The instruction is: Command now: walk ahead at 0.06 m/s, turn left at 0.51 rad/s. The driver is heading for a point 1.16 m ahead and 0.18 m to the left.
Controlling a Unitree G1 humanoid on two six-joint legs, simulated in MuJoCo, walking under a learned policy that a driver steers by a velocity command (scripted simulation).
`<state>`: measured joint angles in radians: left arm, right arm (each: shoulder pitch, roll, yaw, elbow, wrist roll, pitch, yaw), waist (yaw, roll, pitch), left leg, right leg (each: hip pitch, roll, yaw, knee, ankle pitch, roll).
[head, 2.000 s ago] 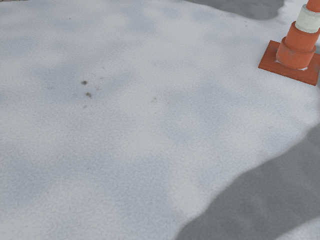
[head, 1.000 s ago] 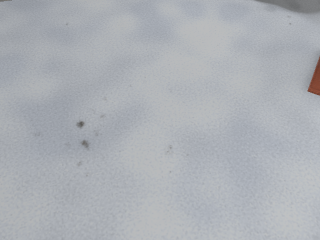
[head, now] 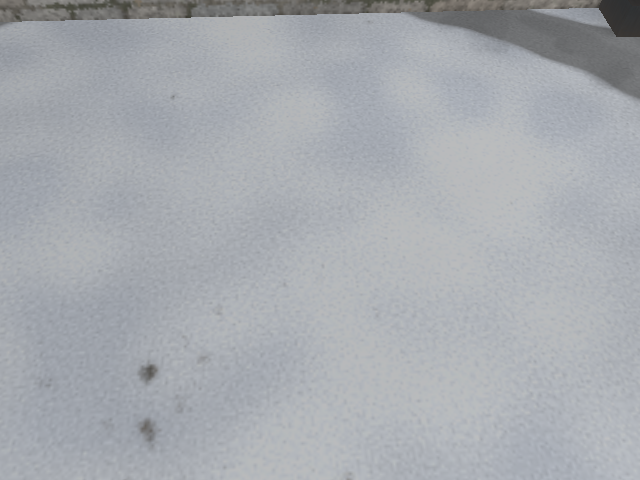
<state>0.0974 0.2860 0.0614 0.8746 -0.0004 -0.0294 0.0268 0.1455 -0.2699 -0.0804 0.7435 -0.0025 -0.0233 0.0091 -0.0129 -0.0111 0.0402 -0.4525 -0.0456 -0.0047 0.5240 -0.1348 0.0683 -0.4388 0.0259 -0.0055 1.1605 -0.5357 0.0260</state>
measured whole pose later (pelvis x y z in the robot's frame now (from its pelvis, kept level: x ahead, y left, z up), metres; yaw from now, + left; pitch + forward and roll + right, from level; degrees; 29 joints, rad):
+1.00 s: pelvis +0.12 -0.01 +0.01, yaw +18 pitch +2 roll +1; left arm 0.11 0.30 0.05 0.76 -0.02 -0.08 -0.05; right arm 0.43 -0.27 -0.06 0.75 0.02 -0.05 0.00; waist -0.07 -0.04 0.00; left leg 0.03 0.00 -0.02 0.24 -0.32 0.00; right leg -0.61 -0.07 -0.01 0.66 -0.08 0.00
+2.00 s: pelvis +0.63 +0.16 +0.02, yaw +18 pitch +1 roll +2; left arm 0.12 0.29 0.04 0.75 -0.01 -0.06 -0.02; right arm 0.35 -0.27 -0.05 0.81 0.01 -0.08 0.01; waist -0.06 -0.05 0.02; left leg -0.06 -0.06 0.05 0.23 -0.20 0.05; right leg -0.68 -0.13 0.04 0.74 0.01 0.02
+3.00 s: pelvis +1.07 +0.27 +0.00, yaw +17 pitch +0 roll +2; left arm 0.21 0.26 0.04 0.88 0.02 0.03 0.03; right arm 0.13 -0.22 -0.02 0.88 -0.02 -0.02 0.01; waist 0.00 -0.03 0.03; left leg -0.35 -0.04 0.06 0.47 -0.13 0.04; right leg -0.32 -0.07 0.04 0.58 -0.26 0.03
